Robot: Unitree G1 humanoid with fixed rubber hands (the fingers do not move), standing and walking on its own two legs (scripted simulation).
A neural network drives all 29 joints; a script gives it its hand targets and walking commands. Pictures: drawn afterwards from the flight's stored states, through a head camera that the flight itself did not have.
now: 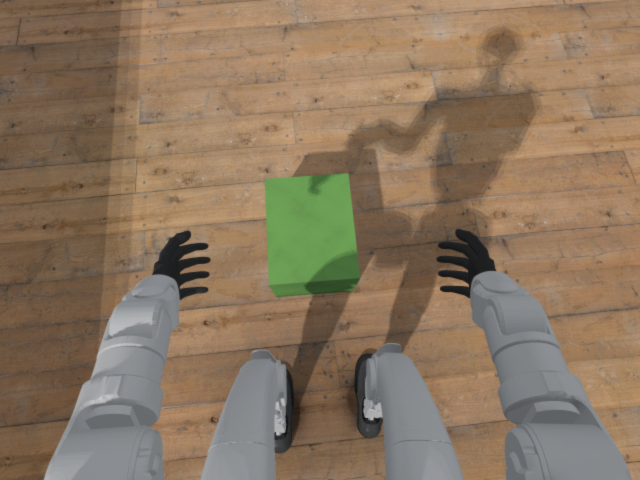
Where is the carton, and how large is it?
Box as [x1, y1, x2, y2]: [265, 173, 359, 296]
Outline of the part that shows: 347,173 265,179 269,285 276,296 350,291 354,288 359,278 359,271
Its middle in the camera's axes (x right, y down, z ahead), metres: -0.02 -0.01 +1.05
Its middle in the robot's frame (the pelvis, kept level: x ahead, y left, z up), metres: +0.56 +0.03 -0.59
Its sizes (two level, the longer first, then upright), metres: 0.281 0.220 0.186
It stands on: the floor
